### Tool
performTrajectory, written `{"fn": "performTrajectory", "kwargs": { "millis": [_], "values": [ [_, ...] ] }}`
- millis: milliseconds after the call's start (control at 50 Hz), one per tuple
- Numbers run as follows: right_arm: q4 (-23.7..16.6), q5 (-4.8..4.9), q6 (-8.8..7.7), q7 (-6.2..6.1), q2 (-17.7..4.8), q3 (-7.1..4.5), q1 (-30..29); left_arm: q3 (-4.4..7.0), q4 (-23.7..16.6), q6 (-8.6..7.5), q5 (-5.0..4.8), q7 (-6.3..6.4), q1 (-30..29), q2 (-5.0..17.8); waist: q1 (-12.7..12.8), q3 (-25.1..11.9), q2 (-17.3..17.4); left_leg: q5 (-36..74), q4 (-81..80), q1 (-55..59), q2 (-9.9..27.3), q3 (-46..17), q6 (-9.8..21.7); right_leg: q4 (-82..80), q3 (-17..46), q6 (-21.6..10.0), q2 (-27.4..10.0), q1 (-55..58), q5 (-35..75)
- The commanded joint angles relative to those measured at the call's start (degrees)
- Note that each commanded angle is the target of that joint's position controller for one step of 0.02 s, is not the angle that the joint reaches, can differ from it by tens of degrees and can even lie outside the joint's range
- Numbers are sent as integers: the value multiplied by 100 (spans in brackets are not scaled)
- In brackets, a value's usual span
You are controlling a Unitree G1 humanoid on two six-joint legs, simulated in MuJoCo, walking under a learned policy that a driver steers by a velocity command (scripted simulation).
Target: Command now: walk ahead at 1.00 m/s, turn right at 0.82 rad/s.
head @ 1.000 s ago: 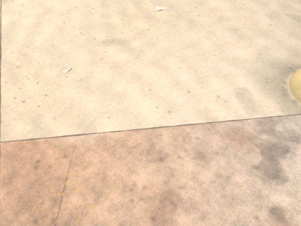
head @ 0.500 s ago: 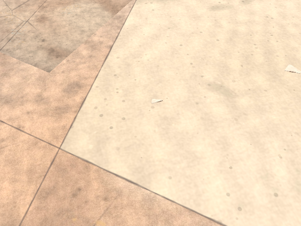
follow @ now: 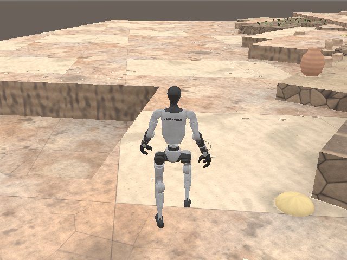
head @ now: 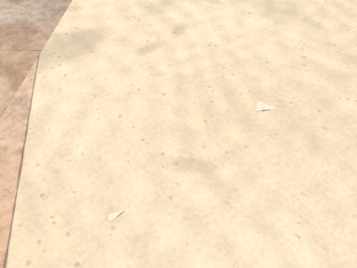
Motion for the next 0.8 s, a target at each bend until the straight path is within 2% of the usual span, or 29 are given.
{"fn": "performTrajectory", "kwargs": {
  "millis": [20, 80, 120, 140, 180, 200, 220, 240, 260, 280, 300, 320, 340, 360, 440, 480, 500, 580, 600, 620, 640, 660, 680, 700, 720, 740, 760, 780, 800],
  "values": [
    [-605, -30, -192, -78, -363, 14, -1274, -140, -369, 33, 61, -127, 187, -210, 644, 701, 558, 1338, -1525, -818, 1417, -366, 837, -677, 347, -6, -357, -92, 1041],
    [-523, 23, -170, -110, -767, -60, -976, -147, -535, -36, 74, -301, -529, -80, 384, 895, 111, 1772, -1671, -398, 1265, 306, 638, -2039, -264, -251, -105, 356, 1841],
    [-511, 28, -94, -98, -1116, -123, -873, -79, -617, -73, 38, -382, -661, 107, 444, 746, 277, 4033, -1260, 168, 1293, 534, 543, -2556, -775, -444, 298, 912, 1760],
    [-522, 60, -17, -98, -1293, -165, -795, -3, -620, -60, -4, -385, -531, 289, 577, 515, 498, 5699, -757, 570, 1331, 577, 509, -2560, -1045, -531, 585, 1206, 1434],
    [-635, 134, 157, -103, -1593, -248, -954, 240, -387, 47, -88, -349, 815, 764, 1395, -245, 1007, 7939, 1266, 603, 1494, 541, 546, -2371, -1226, -797, 1030, 2747, 442],
    [-727, 147, 159, -98, -1499, -219, -1166, 490, 5, 114, -59, -275, 2202, 1214, 2051, -858, 842, 7524, 3071, -368, 1364, 375, 497, -2670, -899, -1052, 1150, 4723, 437],
    [-708, 94, 52, -61, -642, 24, -1188, 518, 290, 179, -119, -165, 2508, 1366, 1905, -368, -433, 1700, 5713, -1978, 364, 214, 187, -3023, 120, -1288, 813, 5469, 324],
    [-1211, 132, -229, 13, 186, 297, -297, 414, -72, 27, 64, -188, 1662, 1620, 529, -1065, -2203, -1674, 7505, -4246, -592, -891, 91, -4392, 3694, -2473, -215, 6567, -1488],
    [-1419, 202, -468, 50, -547, 251, -961, 316, -378, -116, 125, -243, 1539, 1098, 975, -1481, -1086, -1007, 7149, -4536, -305, -1876, 408, -5633, 5041, -2317, -656, 6424, -3004],
    [-1564, 354, -536, 38, -758, 181, -1595, 288, -331, -256, 195, -264, 1546, 937, 954, -700, -285, -564, 6611, -4649, -147, -1791, 542, -6048, 4988, -2029, -667, 5641, -3140],
    [-1505, 257, -527, -29, -615, 210, -1697, 248, -301, -358, 203, -303, 1263, 837, 616, -264, 754, -200, 5974, -4242, 105, -1820, 554, -6026, 4555, -1796, -506, 4689, -2648],
    [-1438, 143, -471, -57, -507, 221, -1479, 240, -362, -420, 236, -284, 882, 824, 292, -145, 730, -1, 5541, -3806, 272, -1932, 453, -5820, 4112, -1818, -321, 3941, -2065],
    [-1346, 92, -359, -47, -544, 190, -1291, 200, -444, -440, 267, -230, 617, 709, 123, -16, 617, 110, 5254, -3440, 393, -2006, 318, -5807, 3612, -1799, -11, 3380, -1651],
    [-1314, 65, -264, -53, -583, 157, -1251, 160, -450, -433, 219, -182, 516, 594, 63, 94, 505, 164, 4862, -3283, 454, -1981, 189, -5883, 3202, -1777, 170, 3081, -1350],
    [-1670, -74, -156, -62, -199, 263, -2428, 97, -270, -381, 83, 86, 786, 431, 475, 570, 422, 1380, 2744, -2911, 277, -1500, -260, -5937, 2086, -1584, 707, 2139, -80],
    [-1844, -28, -182, -2, 17, 311, -2874, 145, -172, -302, 64, 143, 877, 528, 726, 503, 158, 2218, 1668, -2368, 15, -1295, -350, -5823, 1829, -1294, 900, 1907, -132],
    [-1911, 37, -209, 28, -9, 288, -3003, 179, -120, -284, 40, 145, 966, 594, 837, 415, 87, 2469, 1343, -2014, -99, -1280, -376, -5812, 1914, -1205, 869, 1842, -369],
    [-1955, 302, -281, 54, -509, 61, -2936, 223, 34, -259, -42, 215, 1013, 487, 750, 307, -320, 2321, 648, -1830, -7, -1782, -358, -5184, 2544, -970, 567, 2937, -630],
    [-1910, 333, -300, 48, -633, -8, -2708, 246, 53, -220, -17, 226, 981, 495, 593, 235, -423, 1999, 664, -1723, 21, -1752, -300, -4920, 2648, -921, 444, 3254, -127],
    [-1756, 355, -316, 22, -827, -137, -2019, 258, 26, -180, 43, 208, 881, 506, 221, -131, -497, 1599, 782, -1109, -5, -1657, -180, -4271, 2608, -798, 463, 3444, 779],
    [-1537, 393, -285, -38, -987, -258, -855, 189, -66, -159, 184, 134, 706, 384, -430, -854, -434, 1265, 961, 177, 142, -1581, -61, -2894, 2286, -564, 727, 3218, 1479],
    [-1351, 297, -210, -112, -1185, -254, 456, -33, -217, -167, 376, 61, 777, -233, -789, -1962, 356, -227, 1473, 2295, 1029, -2625, 100, -757, 1862, -428, 979, 1983, 26],
    [-1214, -38, -233, 30, -1652, -274, 432, -207, -497, -255, -164, 39, 1953, -710, 149, -2558, 3783, -2871, -455, 3313, 2435, -6634, 1182, 1194, 1315, -201, 1467, 61, -2079],
    [-1373, -3, -205, 83, -986, -172, -99, -193, -250, -215, -292, 120, 1660, -140, -53, -1728, 2781, -4040, -937, 2601, 2283, -6876, 1151, 1602, 1081, -184, 878, -512, -1370],
    [-1294, 54, -146, 66, -563, -82, -220, -139, -256, -205, -106, 104, 930, 196, -235, -938, 1761, -3087, -856, 1790, 1913, -5728, 1024, 1513, 809, -195, 782, -455, -983],
    [-1130, 1, -90, 73, -531, -53, -219, -133, -346, -229, 66, 94, 364, 208, -208, -472, 671, -1860, -811, 978, 1558, -4815, 977, 1220, 702, -216, 637, -133, -873],
    [-992, -31, -84, 91, -499, -22, -261, -139, -527, -292, 186, 75, -44, 129, -104, -159, 573, -1191, -769, 422, 1309, -4291, 1078, 769, 740, -258, 551, -7, -834],
    [-893, -49, -108, 94, -376, 43, -330, -160, -578, -315, 157, 24, -125, 18, 96, 50, 715, -772, -817, -12, 1122, -3896, 1128, 372, 814, -304, 417, 234, -817],
    [-810, 16, -120, 125, -171, 116, -311, -183, -580, -330, 130, -2, -162, -59, 207, 117, 875, -463, -907, -154, 982, -3666, 1195, -3, 737, -321, 357, 342, -851]
  ]
}}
